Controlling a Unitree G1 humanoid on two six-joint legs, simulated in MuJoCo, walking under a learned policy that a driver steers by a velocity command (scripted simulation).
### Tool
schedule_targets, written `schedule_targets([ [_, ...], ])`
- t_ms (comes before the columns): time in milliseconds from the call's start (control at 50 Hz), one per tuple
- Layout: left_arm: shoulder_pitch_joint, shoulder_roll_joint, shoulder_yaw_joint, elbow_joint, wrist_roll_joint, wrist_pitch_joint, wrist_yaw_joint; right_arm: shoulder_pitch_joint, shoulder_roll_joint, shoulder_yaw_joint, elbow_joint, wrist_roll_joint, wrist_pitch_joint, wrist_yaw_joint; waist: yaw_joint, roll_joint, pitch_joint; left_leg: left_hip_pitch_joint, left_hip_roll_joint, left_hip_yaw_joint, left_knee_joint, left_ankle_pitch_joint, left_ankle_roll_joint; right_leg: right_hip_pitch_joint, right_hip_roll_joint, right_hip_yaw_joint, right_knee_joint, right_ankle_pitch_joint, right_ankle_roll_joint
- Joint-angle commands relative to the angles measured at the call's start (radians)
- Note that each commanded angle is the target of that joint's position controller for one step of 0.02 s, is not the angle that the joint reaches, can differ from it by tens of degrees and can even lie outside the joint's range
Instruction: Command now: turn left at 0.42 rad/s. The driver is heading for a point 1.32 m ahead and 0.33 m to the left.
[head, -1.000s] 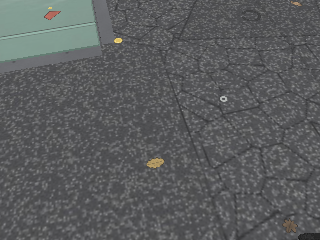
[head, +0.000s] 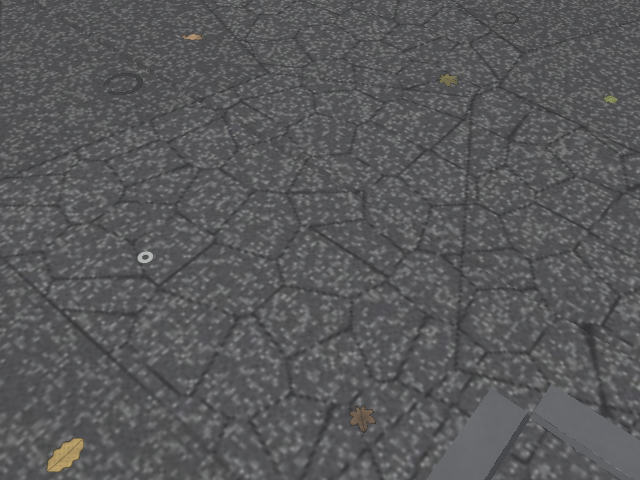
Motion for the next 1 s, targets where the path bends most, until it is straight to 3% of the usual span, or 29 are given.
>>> schedule_targets([
  [20, 0.018, 0.15, 0.048, -0.083, -0.005, -0.009, 0.024, 0.035, -0.261, -0.074, -0.069, 0.001, -0.034, 0.009, 0.016, 0.277, -0.032, 0.126, 0.38, -0.556, -0.222, 0.571, 0.257, -0.189, 0.01, -0.077, 0.236, -0.241, 0.042],
  [40, -0.014, 0.157, 0.049, -0.09, 0.0, -0.011, 0.022, 0.082, -0.236, -0.075, -0.055, 0.001, -0.033, 0.014, -0.004, 0.216, -0.035, 0.151, 0.362, -0.574, -0.238, 0.521, 0.284, -0.238, -0.008, -0.031, 0.38, -0.3, 0.053],
  [60, -0.023, 0.142, 0.048, -0.083, -0.002, -0.012, 0.016, 0.052, -0.221, -0.079, -0.055, 0.006, -0.027, 0.012, 0.012, 0.156, -0.025, 0.133, 0.302, -0.495, -0.226, 0.43, 0.259, -0.254, -0.029, -0.013, 0.439, -0.252, 0.065],
  [80, -0.025, 0.131, 0.047, -0.079, -0.006, -0.01, 0.01, 0.003, -0.206, -0.081, -0.065, 0.006, -0.018, 0.007, 0.031, 0.138, -0.015, 0.108, 0.237, -0.43, -0.222, 0.362, 0.214, -0.254, -0.049, -0.008, 0.441, -0.197, 0.077],
  [140, -0.039, 0.105, 0.037, -0.08, -0.006, -0.006, -0.002, -0.023, -0.186, -0.089, -0.081, 0.007, 0.0, 0.005, 0.024, 0.149, -0.057, 0.126, 0.136, -0.373, -0.205, 0.302, 0.164, -0.238, -0.04, -0.045, 0.342, -0.14, 0.11],
  [220, -0.075, 0.096, 0.027, -0.098, -0.016, -0.015, 0.003, 0.014, -0.214, -0.114, -0.08, -0.001, 0.01, 0.014, -0.013, 0.169, -0.087, 0.137, 0.133, -0.473, -0.192, 0.2, 0.163, -0.189, -0.024, -0.032, 0.176, -0.136, 0.102],
  [260, -0.044, 0.112, 0.03, -0.091, -0.02, -0.024, 0.012, -0.016, -0.224, -0.121, -0.09, -0.004, 0.011, 0.02, -0.002, 0.189, -0.097, 0.102, 0.122, -0.518, -0.186, 0.203, 0.14, -0.11, -0.008, -0.027, 0.085, -0.124, 0.085],
  [300, 0.025, 0.12, 0.034, -0.073, -0.023, -0.035, 0.025, -0.073, -0.222, -0.123, -0.104, 0.0, 0.011, 0.024, 0.043, 0.196, -0.095, 0.016, 0.083, -0.531, -0.17, 0.147, 0.086, 0.037, 0.0, -0.028, -0.093, -0.055, 0.069],
  [320, 0.068, 0.136, 0.04, -0.059, -0.019, -0.043, 0.036, -0.096, -0.209, -0.119, -0.11, 0.009, 0.009, 0.02, 0.071, 0.176, -0.089, -0.065, 0.039, -0.509, -0.145, 0.035, 0.035, 0.147, -0.032, -0.016, -0.234, 0.018, 0.058],
  [340, 0.074, 0.216, 0.056, -0.063, -0.009, -0.048, 0.047, -0.055, -0.153, -0.105, -0.117, 0.015, 0.003, 0.016, 0.046, 0.027, -0.105, -0.179, -0.044, -0.409, -0.018, -0.205, -0.024, 0.254, -0.228, 0.159, -0.35, -0.087, 0.015],
  [360, -0.009, 0.309, 0.072, -0.1, 0.002, -0.041, 0.043, -0.024, -0.117, -0.101, -0.134, 0.013, -0.001, 0.01, 0.027, -0.217, -0.087, -0.331, -0.195, -0.146, 0.245, -0.324, -0.062, 0.233, -0.488, 0.462, -0.422, -0.192, -0.093],
  [380, -0.028, 0.251, 0.061, -0.097, 0.015, -0.036, 0.035, -0.052, -0.216, -0.12, -0.115, -0.026, 0.001, 0.006, 0.027, -0.113, -0.033, -0.323, -0.073, -0.114, 0.415, -0.278, -0.069, 0.112, -0.51, 0.401, -0.393, -0.051, -0.145],
  [400, -0.056, 0.177, 0.04, -0.105, 0.012, -0.037, 0.033, -0.048, -0.223, -0.128, -0.101, -0.025, 0.003, 0.015, 0.003, -0.058, -0.017, -0.28, -0.055, -0.104, 0.504, -0.223, -0.063, 0.066, -0.448, 0.29, -0.354, 0.08, -0.139],
  [420, -0.085, 0.145, 0.03, -0.109, 0.009, -0.038, 0.03, -0.018, -0.203, -0.124, -0.084, -0.024, 0.012, 0.027, -0.018, -0.045, -0.004, -0.267, -0.044, -0.089, 0.577, -0.175, -0.064, 0.05, -0.384, 0.172, -0.328, 0.186, -0.118],
  [480, -0.06, 0.14, 0.029, -0.111, 0.009, -0.042, 0.033, 0.001, -0.178, -0.108, -0.077, -0.006, 0.032, 0.059, -0.003, -0.103, -0.02, -0.308, -0.013, -0.021, 0.645, -0.126, -0.087, 0.133, -0.327, 0.002, -0.274, 0.389, -0.107],
  [560, 0.068, 0.172, 0.05, -0.078, 0.009, -0.045, 0.029, -0.125, -0.149, -0.086, -0.133, -0.003, 0.038, 0.071, 0.075, -0.119, -0.025, -0.367, 0.036, 0.025, 0.518, -0.146, -0.108, 0.278, -0.391, -0.038, -0.241, 0.505, -0.137],
  [600, 0.156, 0.198, 0.066, -0.055, 0.015, -0.054, 0.014, -0.182, -0.151, -0.078, -0.161, -0.012, 0.039, 0.086, 0.127, -0.134, -0.063, -0.347, 0.051, 0.029, 0.439, -0.161, -0.085, 0.298, -0.418, 0.016, -0.331, 0.036, -0.141],
  [620, 0.166, 0.212, 0.072, -0.045, 0.014, -0.061, 0.006, -0.203, -0.147, -0.074, -0.174, -0.014, 0.038, 0.092, 0.13, -0.142, -0.052, -0.331, 0.041, 0.02, 0.391, -0.172, -0.071, 0.277, -0.424, 0.055, -0.375, -0.163, -0.137],
  [660, 0.162, 0.207, 0.072, -0.026, 0.013, -0.075, -0.011, -0.208, -0.122, -0.062, -0.169, -0.016, 0.026, 0.095, 0.117, -0.129, -0.009, -0.261, 0.017, 0.015, 0.271, -0.195, -0.037, 0.211, -0.427, 0.082, -0.427, -0.296, -0.129],
  [720, 0.137, 0.204, 0.074, 0.015, 0.003, -0.08, -0.032, -0.168, -0.094, -0.041, -0.132, -0.019, -0.02, 0.08, 0.055, -0.108, 0.046, -0.012, -0.008, 0.102, 0.015, -0.231, 0.021, 0.044, -0.363, 0.026, -0.412, -0.194, -0.129],
  [760, 0.101, 0.188, 0.076, 0.029, -0.026, -0.068, -0.037, 0.027, -0.088, -0.04, -0.047, -0.032, -0.053, 0.054, -0.056, -0.016, 0.041, 0.36, -0.02, 0.133, -0.219, 0.005, 0.05, -0.195, -0.291, -0.03, -0.254, -0.158, -0.11],
  [780, 0.043, 0.125, 0.058, 0.0, -0.027, -0.077, -0.043, 0.216, -0.155, -0.061, 0.008, -0.046, -0.067, 0.035, -0.147, 0.11, -0.042, 0.649, 0.128, -0.048, -0.25, -0.128, 0.07, -0.426, -0.203, -0.096, -0.028, -0.192, -0.063],
  [800, -0.017, 0.015, 0.028, -0.058, -0.028, -0.086, -0.046, 0.312, -0.256, -0.075, -0.003, -0.059, -0.08, 0.019, -0.186, 0.302, -0.101, 0.739, 0.434, -0.415, -0.344, -0.458, 0.089, -0.627, -0.1, -0.135, 0.343, -0.324, -0.034],
  [820, -0.063, 0.09, 0.042, -0.088, -0.018, -0.085, -0.038, 0.227, -0.287, -0.086, -0.029, -0.05, -0.082, -0.007, -0.174, 0.212, 0.006, 0.532, 0.5, -0.513, -0.396, -0.533, 0.164, -0.732, -0.108, -0.009, 0.461, -0.201, -0.04],
  [840, -0.066, 0.135, 0.06, -0.071, -0.025, -0.081, -0.047, 0.14, -0.206, -0.062, -0.034, -0.041, -0.087, -0.012, -0.109, 0.155, 0.08, 0.476, 0.433, -0.405, -0.391, -0.483, 0.134, -0.737, -0.152, 0.031, 0.514, -0.091, -0.037],
  [860, -0.002, 0.144, 0.067, -0.033, -0.027, -0.079, -0.06, 0.062, -0.152, -0.044, -0.045, -0.028, -0.097, -0.009, -0.048, 0.155, 0.082, 0.423, 0.372, -0.29, -0.4, -0.36, 0.092, -0.689, -0.165, 0.021, 0.52, -0.01, -0.019],
  [880, 0.052, 0.149, 0.072, 0.003, -0.02, -0.07, -0.068, 0.016, -0.127, -0.036, -0.059, -0.024, -0.104, -0.008, -0.011, 0.163, 0.059, 0.389, 0.33, -0.192, -0.415, -0.259, 0.065, -0.636, -0.178, -0.006, 0.534, 0.033, 0.003],
  [920, 0.068, 0.133, 0.072, 0.028, -0.002, -0.053, -0.088, 0.029, -0.106, -0.029, -0.049, -0.021, -0.121, -0.012, 0.003, 0.143, 0.059, 0.334, 0.29, -0.068, -0.438, -0.122, 0.054, -0.615, -0.185, -0.047, 0.619, 0.101, 0.025],
  [1000, -0.042, 0.094, 0.061, -0.01, -0.007, -0.046, -0.105, 0.094, -0.105, -0.033, 0.005, -0.021, -0.15, 0.003, 0.003, 0.104, 0.142, 0.278, 0.268, 0.089, -0.494, 0.033, 0.051, -0.686, -0.195, -0.078, 0.601, 0.21, 0.023],
])
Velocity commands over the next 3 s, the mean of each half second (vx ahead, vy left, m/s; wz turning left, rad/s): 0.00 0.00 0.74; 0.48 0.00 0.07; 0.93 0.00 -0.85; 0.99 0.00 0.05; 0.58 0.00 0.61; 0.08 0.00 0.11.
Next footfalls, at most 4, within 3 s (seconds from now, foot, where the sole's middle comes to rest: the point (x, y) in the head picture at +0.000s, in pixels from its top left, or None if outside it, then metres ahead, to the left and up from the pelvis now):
0.34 right None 0.07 -0.10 -0.77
0.78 left None -0.03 0.12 -0.77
1.24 right None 0.43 0.13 -0.77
1.66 left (193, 325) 0.87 0.29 -0.77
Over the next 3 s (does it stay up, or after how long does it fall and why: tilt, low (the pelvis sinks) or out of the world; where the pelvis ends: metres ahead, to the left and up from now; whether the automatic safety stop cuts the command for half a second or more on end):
stays up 1.40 0.20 0.01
